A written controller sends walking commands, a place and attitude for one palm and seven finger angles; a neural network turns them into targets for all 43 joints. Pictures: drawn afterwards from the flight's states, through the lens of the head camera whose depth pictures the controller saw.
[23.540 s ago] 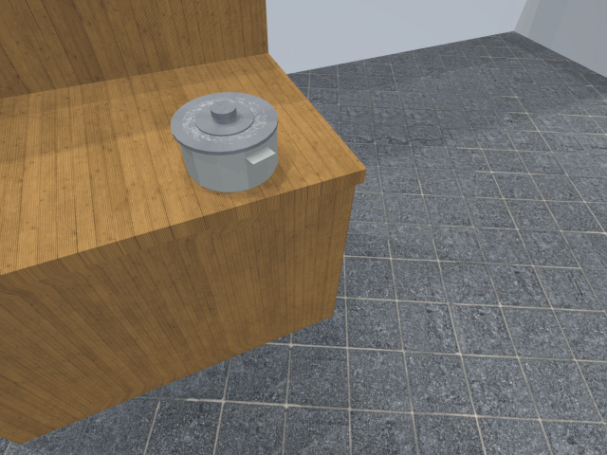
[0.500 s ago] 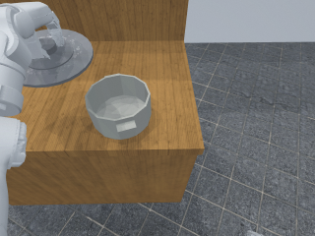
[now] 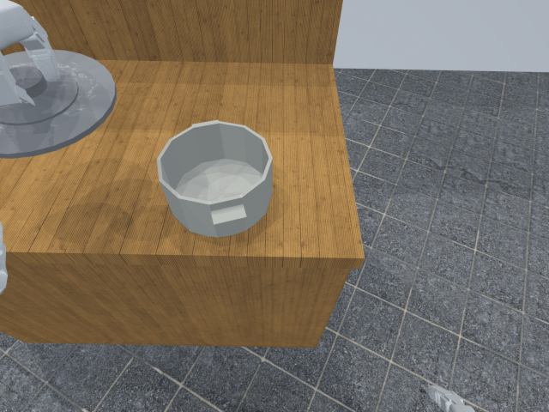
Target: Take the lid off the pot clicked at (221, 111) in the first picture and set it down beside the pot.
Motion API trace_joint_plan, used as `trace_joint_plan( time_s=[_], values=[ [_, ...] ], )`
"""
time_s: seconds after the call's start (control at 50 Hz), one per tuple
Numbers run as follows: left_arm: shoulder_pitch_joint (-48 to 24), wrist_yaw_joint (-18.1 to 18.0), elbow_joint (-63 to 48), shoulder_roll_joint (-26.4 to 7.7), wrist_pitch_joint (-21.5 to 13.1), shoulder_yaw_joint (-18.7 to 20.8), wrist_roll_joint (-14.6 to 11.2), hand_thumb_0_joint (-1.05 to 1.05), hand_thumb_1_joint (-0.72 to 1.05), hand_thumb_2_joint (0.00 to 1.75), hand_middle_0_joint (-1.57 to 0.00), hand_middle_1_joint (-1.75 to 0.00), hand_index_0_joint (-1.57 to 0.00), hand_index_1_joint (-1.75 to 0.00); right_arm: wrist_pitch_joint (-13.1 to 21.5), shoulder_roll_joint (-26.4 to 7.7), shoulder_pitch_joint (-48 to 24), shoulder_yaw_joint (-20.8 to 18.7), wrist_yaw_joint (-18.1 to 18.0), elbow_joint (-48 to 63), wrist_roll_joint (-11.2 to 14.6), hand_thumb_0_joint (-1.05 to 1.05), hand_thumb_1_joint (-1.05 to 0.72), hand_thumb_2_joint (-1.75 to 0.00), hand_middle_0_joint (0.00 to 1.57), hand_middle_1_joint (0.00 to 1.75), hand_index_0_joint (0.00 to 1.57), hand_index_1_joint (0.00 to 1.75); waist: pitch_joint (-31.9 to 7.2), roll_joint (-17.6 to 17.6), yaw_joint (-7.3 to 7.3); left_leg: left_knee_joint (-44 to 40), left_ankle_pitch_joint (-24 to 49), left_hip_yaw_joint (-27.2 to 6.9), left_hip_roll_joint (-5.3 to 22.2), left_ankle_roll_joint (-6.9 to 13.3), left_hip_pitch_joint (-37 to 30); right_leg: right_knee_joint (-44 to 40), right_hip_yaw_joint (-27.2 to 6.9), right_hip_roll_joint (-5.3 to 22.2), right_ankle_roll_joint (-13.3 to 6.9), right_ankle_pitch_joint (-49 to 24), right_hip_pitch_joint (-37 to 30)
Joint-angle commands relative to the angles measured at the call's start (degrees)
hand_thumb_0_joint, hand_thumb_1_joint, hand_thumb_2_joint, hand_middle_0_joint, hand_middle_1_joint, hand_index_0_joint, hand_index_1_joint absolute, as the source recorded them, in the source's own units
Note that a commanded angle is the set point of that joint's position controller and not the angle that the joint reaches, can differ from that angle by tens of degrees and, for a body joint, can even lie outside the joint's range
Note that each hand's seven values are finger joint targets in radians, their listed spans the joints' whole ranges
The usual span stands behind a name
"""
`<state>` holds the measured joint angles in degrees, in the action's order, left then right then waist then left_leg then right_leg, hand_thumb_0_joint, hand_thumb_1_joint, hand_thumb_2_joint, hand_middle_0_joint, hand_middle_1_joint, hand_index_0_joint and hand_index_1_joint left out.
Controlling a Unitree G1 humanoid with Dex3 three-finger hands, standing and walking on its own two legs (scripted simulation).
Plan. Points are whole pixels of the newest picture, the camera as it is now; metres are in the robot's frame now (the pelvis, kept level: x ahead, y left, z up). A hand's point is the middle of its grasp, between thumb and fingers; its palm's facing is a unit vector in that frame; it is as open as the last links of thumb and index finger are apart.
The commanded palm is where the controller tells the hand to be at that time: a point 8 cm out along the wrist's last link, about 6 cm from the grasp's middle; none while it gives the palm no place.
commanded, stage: move the lid sideways beside the pot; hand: left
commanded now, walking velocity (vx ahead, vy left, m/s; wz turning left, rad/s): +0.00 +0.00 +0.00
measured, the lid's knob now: (23, 82) +0.47 +0.34 +0.22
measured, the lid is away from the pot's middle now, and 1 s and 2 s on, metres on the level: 0.22 0.23 0.23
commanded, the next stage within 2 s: lower the lid onto the table in 0.28 s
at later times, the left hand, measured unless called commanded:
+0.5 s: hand (18, 77) +0.46 +0.33 +0.23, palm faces -0.30 -0.10 -0.95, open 7.8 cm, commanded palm +0.47 +0.33 +0.31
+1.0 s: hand (32, 101) +0.47 +0.34 +0.20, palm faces -0.35 -0.11 -0.93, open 7.7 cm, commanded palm +0.48 +0.33 +0.28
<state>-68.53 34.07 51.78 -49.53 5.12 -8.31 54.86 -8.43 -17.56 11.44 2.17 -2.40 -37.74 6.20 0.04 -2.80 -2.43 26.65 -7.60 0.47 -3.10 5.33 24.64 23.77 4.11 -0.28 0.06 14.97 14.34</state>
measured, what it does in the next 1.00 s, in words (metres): stands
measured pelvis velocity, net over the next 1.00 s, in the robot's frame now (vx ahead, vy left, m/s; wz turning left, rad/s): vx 0.01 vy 0.02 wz -0.01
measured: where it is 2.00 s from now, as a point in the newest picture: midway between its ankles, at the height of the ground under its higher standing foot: outside the picture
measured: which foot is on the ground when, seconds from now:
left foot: down 0.00-1.00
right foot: down 0.00-1.00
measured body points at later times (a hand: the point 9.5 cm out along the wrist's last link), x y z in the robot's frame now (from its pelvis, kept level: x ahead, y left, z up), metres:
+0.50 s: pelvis +0.00 +0.01 +0.00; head +0.07 +0.01 +0.45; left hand +0.48 +0.33 +0.29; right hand +0.06 -0.28 -0.12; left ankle +0.06 +0.06 -0.74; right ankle -0.04 -0.13 -0.74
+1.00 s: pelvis +0.01 +0.02 +0.00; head +0.07 +0.02 +0.44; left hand +0.48 +0.34 +0.25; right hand +0.08 -0.26 -0.12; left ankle +0.06 +0.06 -0.74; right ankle -0.04 -0.13 -0.74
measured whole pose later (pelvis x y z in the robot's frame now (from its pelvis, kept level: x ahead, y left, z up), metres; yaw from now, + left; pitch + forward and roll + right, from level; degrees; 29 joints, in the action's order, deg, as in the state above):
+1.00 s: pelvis +0.01 +0.02 +0.00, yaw -1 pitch +8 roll -3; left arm -68.5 32.7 58.0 -49.1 1.9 -7.4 54.8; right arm -6.8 -17.5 14.4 1.7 -2.7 -38.8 5.8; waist -0.5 -2.0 -4.0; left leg 28.4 -8.9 1.2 -3.5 6.5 27.6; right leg 24.2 3.3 0.1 0.4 15.4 16.8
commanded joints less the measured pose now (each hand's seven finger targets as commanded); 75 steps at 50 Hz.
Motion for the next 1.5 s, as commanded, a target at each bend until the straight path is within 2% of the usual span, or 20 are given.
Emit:
trace_joint_plan(
  time_s=[0.0,0.06,0.14,0.16,0.28,0.38,0.52,0.58,0.66,0.7,0.74,0.76,0.9,0.94,1.06,1.24,1.26,1.34,1.4,1.48],
  values=[
    [-36.4,-3.3,-12.5,-16.9,-1.3,4.5,0.5,0.0,0.62,1.01,-0.85,-1.03,-0.85,-1.01,1.7,-9.4,1.3,-2.9,-1.3,4.3,0.2,0.0,-0.9,-0.9,0.2,0.3,0.2,0.3,-24.8,-4.6,-1.78,-0.9,7.2,-5.5,2.2,0.0,-28.8,-4.3,-0.2,-2.9,-2.8,-5.0,8.9],
    [-38.0,-3.6,-12.0,-18.2,-2.5,4.8,0.3,0.0,0.62,1.01,-0.85,-1.03,-0.85,-1.01,2.2,-9.9,1.9,-2.7,-1.7,3.2,0.3,0.0,-0.9,-0.9,0.2,0.3,0.2,0.3,-25.0,-5.5,-1.99,-1.2,5.6,-5.7,2.4,0.0,-28.8,-4.2,-0.1,-2.8,-2.9,-4.5,8.5],
    [-38.8,-3.6,-15.0,-14.4,-3.8,2.5,-0.9,0.0,0.62,1.01,-0.85,-1.03,-0.85,-1.01,3.6,-9.7,1.9,-2.9,-2.2,3.1,0.0,0.0,-0.9,-0.9,0.2,0.3,0.2,0.3,-26.3,-9.9,-2.05,-0.9,7.6,-6.7,2.6,-0.1,-32.6,-4.5,0.2,-2.7,-3.3,-4.5,10.5],
    [-38.9,-4.0,-15.5,-17.0,-4.1,4.7,-0.2,0.0,0.62,1.01,-0.85,-1.03,-0.85,-1.01,3.8,-9.7,2.5,-3.1,-2.2,2.6,-0.3,0.0,-0.9,-0.9,0.2,0.3,0.2,0.3,-27.4,-9.4,-1.68,-0.7,8.0,-6.9,2.6,-0.3,-33.0,-4.1,0.1,-3.0,-3.1,-4.4,9.8],
    [-36.2,-3.0,-6.5,-16.6,-3.6,3.3,-0.6,0.0,0.62,1.01,-0.85,-1.03,-0.85,-1.01,3.2,-10.4,3.2,-2.7,-2.1,1.4,0.1,0.0,-0.9,-0.9,0.2,0.3,0.2,0.3,-20.5,-4.7,-2.68,-1.6,1.4,-5.3,2.1,0.2,-24.9,-4.8,0.0,-2.8,-2.8,-3.7,9.2],
    [-39.0,-3.7,-7.7,-19.7,-3.3,6.1,1.1,0.0,0.62,1.01,-0.85,-1.03,-0.85,-1.01,3.9,-10.6,4.5,-3.3,-1.8,1.6,-0.4,0.0,-0.9,-0.9,0.2,0.3,0.2,0.3,-25.9,-8.8,-1.95,-0.3,8.5,-6.4,2.5,-0.2,-29.9,-3.5,-0.1,-3.2,-3.3,-6.1,8.8],
    [-34.3,-3.6,-3.0,-20.1,-2.4,6.9,1.6,0.0,0.62,1.01,-0.85,-1.03,-0.85,-1.01,3.4,-10.7,6.0,-3.6,-0.9,2.7,-0.2,0.0,-0.9,-0.9,0.2,0.3,0.2,0.3,-25.3,-4.3,-1.92,0.6,12.9,-5.8,2.5,-0.3,-27.0,-2.9,0.2,-3.3,-2.8,-8.9,8.4],
    [-36.8,-4.0,-8.9,-19.3,-2.4,6.7,2.0,0.0,0.62,1.01,-0.85,-1.03,-0.85,-1.01,3.1,-10.7,6.0,-4.2,-0.5,3.3,-0.6,0.0,-0.9,-0.9,0.2,0.3,0.2,0.3,-29.0,-8.6,-1.8,1.4,18.9,-6.7,3.1,-0.7,-31.7,-2.5,0.1,-3.5,-3.0,-8.6,10.3],
    [-31.2,-4.3,-3.8,-22.0,-2.9,9.6,1.7,0.0,0.62,1.01,-0.85,-1.03,-0.85,-1.01,3.0,-10.6,6.8,-3.8,-0.7,3.3,-0.5,0.0,-0.9,-0.9,0.2,0.3,0.2,0.3,-26.1,-4.5,-1.79,1.5,16.7,-6.1,2.9,-0.5,-28.0,-2.6,0.0,-3.5,-2.7,-9.3,9.4],
    [-33.0,-4.4,-6.2,-22.8,-3.1,9.8,1.5,0.0,0.62,1.01,-0.85,-1.03,-0.85,-1.01,2.8,-10.6,6.4,-3.9,-0.8,3.7,-0.4,0.0,-0.9,-0.9,0.2,0.3,0.2,0.3,-28.1,-5.4,-1.81,1.8,17.6,-5.8,2.7,-0.2,-28.8,-2.2,-0.2,-3.4,-2.8,-10.4,8.8],
    [-35.7,-4.3,-10.0,-16.7,-3.1,5.1,0.8,0.0,0.62,1.01,-0.85,-1.03,-0.85,-1.01,2.9,-10.5,6.0,-4.3,-0.7,3.9,-0.5,0.0,-0.9,-0.9,0.2,0.3,0.2,0.3,-29.0,-10.1,-2.32,2.0,21.5,-6.9,3.5,-1.0,-32.8,-2.5,0.3,-3.4,-2.9,-9.1,12.2],
    [-37.8,-4.5,-13.5,-18.0,-3.1,6.2,1.0,0.0,0.62,1.01,-0.85,-1.03,-0.85,-1.01,2.9,-10.4,6.4,-4.7,-0.6,3.6,-0.6,0.0,-0.9,-0.9,0.2,0.3,0.2,0.3,-30.2,-11.2,-2.37,2.3,22.7,-7.8,3.9,-1.2,-35.4,-2.5,0.2,-3.7,-2.7,-8.1,13.1],
    [-32.2,-4.5,-6.8,-17.9,-3.4,7.2,0.0,0.0,0.62,1.01,-0.85,-1.03,-0.85,-1.01,2.8,-10.5,6.5,-4.2,-1.0,3.2,-0.5,0.0,-0.9,-0.9,0.2,0.3,0.2,0.3,-27.5,-4.1,-2.62,1.8,14.5,-6.7,2.7,-0.3,-30.0,-2.6,-0.1,-3.3,-2.5,-8.1,11.6],
    [-33.2,-4.4,-7.8,-14.2,-3.4,4.4,-0.4,0.0,0.62,1.01,-0.85,-1.03,-0.85,-1.01,2.9,-10.6,6.3,-4.4,-0.9,3.4,-0.4,0.0,-0.9,-0.9,0.2,0.3,0.2,0.3,-27.2,-6.6,-2.68,1.5,16.5,-7.4,3.2,-0.8,-31.2,-2.6,0.3,-3.3,-2.8,-7.5,13.5],
    [-33.8,-5.4,-7.6,-18.2,-4.6,6.7,0.5,0.0,0.62,1.01,-0.85,-1.03,-0.85,-1.01,3.3,-10.7,6.3,-3.9,-1.2,2.8,-0.7,0.0,-0.9,-0.9,0.2,0.3,0.2,0.3,-27.0,-7.6,-2.59,1.4,11.1,-7.4,2.9,-0.8,-29.9,-2.4,-0.3,-3.4,-3.0,-5.8,12.5],
    [-32.9,-5.4,-8.4,-14.0,-6.0,4.7,-0.9,0.0,0.62,1.01,-0.85,-1.03,-0.85,-1.01,3.9,-11.1,6.6,-4.4,-1.5,2.7,-0.8,0.0,-0.9,-0.9,0.2,0.3,0.2,0.3,-27.2,-8.5,-2.68,1.1,10.6,-8.3,3.5,-1.2,-31.5,-2.3,-0.3,-3.2,-3.1,-5.1,14.9],
    [-33.2,-5.8,-9.8,-17.2,-6.3,7.5,-0.7,0.0,0.62,1.01,-0.85,-1.03,-0.85,-1.01,3.7,-11.1,7.0,-4.6,-1.3,2.3,-1.0,0.0,-0.9,-0.9,0.2,0.3,0.2,0.3,-28.9,-8.0,-2.39,1.7,11.5,-8.4,3.4,-1.1,-32.3,-2.0,-0.4,-3.4,-3.0,-5.3,13.8],
    [-29.3,-5.8,-5.5,-16.2,-7.1,7.2,-0.9,0.0,0.62,1.01,-0.85,-1.03,-0.85,-1.01,3.8,-11.2,7.4,-4.5,-1.4,2.5,-0.8,0.0,-0.9,-0.9,0.2,0.3,0.2,0.3,-26.9,-5.6,-2.49,1.6,11.1,-7.8,3.3,-1.0,-29.3,-2.0,-0.2,-3.2,-3.0,-6.1,13.5],
    [-27.8,-6.3,-4.8,-20.7,-7.5,10.6,-0.2,0.0,0.62,1.01,-0.85,-1.03,-0.85,-1.01,3.4,-11.2,7.5,-4.5,-1.1,2.7,-1.0,0.0,-0.9,-0.9,0.2,0.3,0.2,0.3,-27.6,-4.2,-2.06,2.5,11.9,-6.7,2.7,-0.4,-27.3,-1.5,-0.4,-3.4,-2.9,-7.8,11.3],
    [-26.7,-6.9,-5.9,-19.7,-8.2,10.0,0.5,0.0,0.62,1.01,-0.85,-1.03,-0.85,-1.01,2.9,-11.0,7.5,-4.6,-0.7,3.4,-1.0,0.0,-0.9,-0.9,0.2,0.3,0.2,0.3,-26.8,-8.5,-2.07,2.7,15.0,-7.6,3.2,-1.3,-28.8,-1.3,0.0,-3.7,-3.1,-6.2,13.9]
  ],
)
